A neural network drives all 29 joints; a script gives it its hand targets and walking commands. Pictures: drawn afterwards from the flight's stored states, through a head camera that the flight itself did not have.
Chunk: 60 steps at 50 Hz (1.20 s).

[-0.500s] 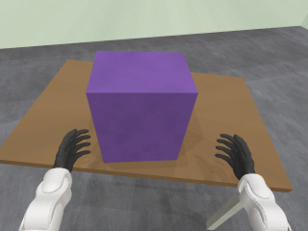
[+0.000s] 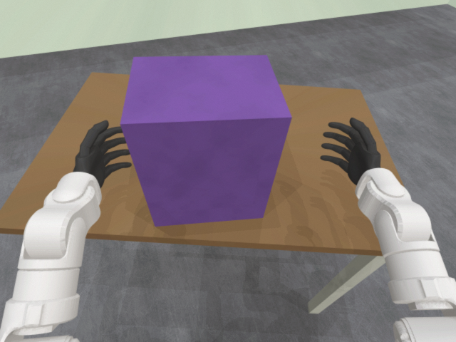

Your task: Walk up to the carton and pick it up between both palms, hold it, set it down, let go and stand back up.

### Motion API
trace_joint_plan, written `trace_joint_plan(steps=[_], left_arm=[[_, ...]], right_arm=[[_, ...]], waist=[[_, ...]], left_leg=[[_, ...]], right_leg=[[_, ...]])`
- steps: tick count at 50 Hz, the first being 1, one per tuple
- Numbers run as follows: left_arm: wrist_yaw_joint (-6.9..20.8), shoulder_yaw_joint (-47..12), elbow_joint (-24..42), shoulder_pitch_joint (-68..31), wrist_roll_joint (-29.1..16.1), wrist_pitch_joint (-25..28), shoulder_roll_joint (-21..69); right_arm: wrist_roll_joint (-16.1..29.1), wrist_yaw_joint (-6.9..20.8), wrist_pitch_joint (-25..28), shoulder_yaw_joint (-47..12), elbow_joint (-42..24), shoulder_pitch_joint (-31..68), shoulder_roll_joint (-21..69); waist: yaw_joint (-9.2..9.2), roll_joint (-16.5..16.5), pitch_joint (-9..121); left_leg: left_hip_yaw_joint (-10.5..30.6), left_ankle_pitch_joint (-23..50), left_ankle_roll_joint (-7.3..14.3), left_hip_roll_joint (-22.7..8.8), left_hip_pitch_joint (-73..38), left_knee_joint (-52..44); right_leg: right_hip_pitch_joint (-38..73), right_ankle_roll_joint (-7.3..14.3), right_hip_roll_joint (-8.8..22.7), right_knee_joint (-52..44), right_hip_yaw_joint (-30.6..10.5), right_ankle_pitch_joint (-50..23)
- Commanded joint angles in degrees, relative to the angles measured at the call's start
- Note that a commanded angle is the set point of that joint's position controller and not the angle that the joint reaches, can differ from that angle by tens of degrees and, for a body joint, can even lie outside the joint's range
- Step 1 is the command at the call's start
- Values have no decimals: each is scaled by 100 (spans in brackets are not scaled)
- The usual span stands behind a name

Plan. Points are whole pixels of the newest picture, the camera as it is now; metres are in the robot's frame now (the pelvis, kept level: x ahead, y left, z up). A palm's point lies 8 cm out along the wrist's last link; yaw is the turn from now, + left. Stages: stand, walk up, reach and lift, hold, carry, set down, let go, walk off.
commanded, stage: reach and lift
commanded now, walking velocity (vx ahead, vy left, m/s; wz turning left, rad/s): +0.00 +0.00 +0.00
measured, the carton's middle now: (206, 147) +0.45 +0.05 +0.07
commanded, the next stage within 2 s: none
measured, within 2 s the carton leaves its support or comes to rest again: neither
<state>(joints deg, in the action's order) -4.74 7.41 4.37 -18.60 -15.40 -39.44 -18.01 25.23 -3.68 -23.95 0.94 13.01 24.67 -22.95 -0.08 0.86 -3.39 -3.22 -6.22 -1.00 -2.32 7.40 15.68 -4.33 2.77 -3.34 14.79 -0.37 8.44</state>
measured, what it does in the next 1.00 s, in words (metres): stands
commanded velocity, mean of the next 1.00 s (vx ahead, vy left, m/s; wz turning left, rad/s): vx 0.00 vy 0.00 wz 0.00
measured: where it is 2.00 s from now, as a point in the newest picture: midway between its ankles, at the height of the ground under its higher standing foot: outside the picture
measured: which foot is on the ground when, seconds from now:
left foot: down 0.00-1.00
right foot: down 0.00-1.00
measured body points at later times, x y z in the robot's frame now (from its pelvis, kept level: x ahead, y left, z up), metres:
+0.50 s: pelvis -0.01 +0.00 +0.00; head +0.02 +0.01 +0.45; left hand +0.40 +0.23 +0.18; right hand +0.43 -0.22 +0.20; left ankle +0.03 +0.13 -0.75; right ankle +0.00 -0.09 -0.75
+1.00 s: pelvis +0.00 +0.01 +0.00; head +0.03 +0.01 +0.45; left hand +0.45 +0.23 +0.24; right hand +0.47 -0.20 +0.24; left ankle +0.03 +0.13 -0.75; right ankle +0.00 -0.09 -0.75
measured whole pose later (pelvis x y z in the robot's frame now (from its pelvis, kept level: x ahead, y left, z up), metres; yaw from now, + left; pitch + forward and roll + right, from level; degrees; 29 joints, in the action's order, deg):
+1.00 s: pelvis +0.00 +0.01 +0.00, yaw +1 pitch +10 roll -1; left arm -5.8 1.8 -34.7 -59.1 -21.3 -36.5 -26.5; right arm 25.9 -1.4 -27.9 -4.1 50.5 66.5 -28.8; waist 0.4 -0.5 7.6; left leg -1.6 -5.5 -0.3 -1.7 23.1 18.4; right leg -19.5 2.0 -3.0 16.7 0.2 7.4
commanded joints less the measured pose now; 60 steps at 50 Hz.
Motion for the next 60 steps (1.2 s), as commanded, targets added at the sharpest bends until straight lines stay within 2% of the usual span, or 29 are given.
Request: trace_joint_plan(steps=[1,4,8,12,18,24,25,26,29,36,50,56,60], left_arm=[[-24,273,595,-2301,-75,49,-948],[-19,307,256,-2652,-88,-70,-1043],[-51,345,35,-3238,-140,-58,-1242],[-72,321,-178,-3750,-197,30,-1373],[-23,291,-778,-4277,-191,-3,-1425],[-21,217,-1083,-4878,-244,90,-1551],[78,462,-1402,-4348,24,241,-1700],[116,445,-1415,-4585,-12,382,-1660],[128,282,-1657,-5128,-128,547,-1691],[5,-28,-1976,-5885,-424,480,-1775],[-153,-317,-3398,-7334,-646,544,-1974],[-62,-368,-4107,-7368,-551,826,-1884],[80,-337,-4360,-7000,-369,1185,-1704]], right_arm=[[35,38,76,457,-549,2447,-1275],[60,47,-59,422,-217,2823,-1311],[56,77,-125,433,-91,3436,-1410],[63,122,-150,412,133,3925,-1478],[112,154,-282,317,857,4474,-1574],[89,173,-284,320,1199,5129,-1719],[74,99,-231,-40,1297,4560,-1203],[69,39,-185,87,1252,4907,-1300],[82,25,-153,46,1573,5283,-1339],[-50,68,-119,164,1867,6086,-1676],[157,286,-180,-368,3180,7428,-1795],[214,319,-88,-584,3829,7362,-1678],[119,290,110,-564,3955,6975,-1551]], waist=[[-42,-54,2622],[-34,-16,2652],[-17,36,2927],[-15,-28,3293],[-56,-175,3452],[-99,-210,3827],[30,-42,3911],[15,-69,4228],[-11,-247,4142],[-141,-337,4568],[88,-137,4946],[107,-102,4812],[59,-72,4658]], left_leg=[[221,974,61,125,-1343,143],[235,826,100,138,-1184,111],[242,784,159,160,-1022,110],[241,910,199,180,-993,166],[280,1049,193,184,-984,196],[316,1253,181,193,-1017,253],[285,1222,401,259,-603,321],[321,1133,407,243,-436,212],[341,1114,341,235,-402,270],[411,1590,158,113,-1066,561],[403,1749,80,113,-1000,668],[431,1742,82,139,-871,619],[464,1725,97,157,-766,533]], right_leg=[[-139,-435,126,-129,-147,-1613],[-107,-453,149,-130,-161,-1514],[-61,-469,165,-65,-161,-1551],[-56,-467,170,10,-150,-1689],[-118,-445,189,21,-153,-1839],[-225,-424,166,68,-111,-2054],[-29,-626,394,105,-276,-2191],[65,-632,344,188,-228,-2268],[-110,-565,351,203,-179,-2159],[-906,-427,169,196,-2,-2151],[-1201,-534,100,175,123,-2105],[-1017,-583,157,115,102,-2290],[-755,-532,202,43,62,-2439]])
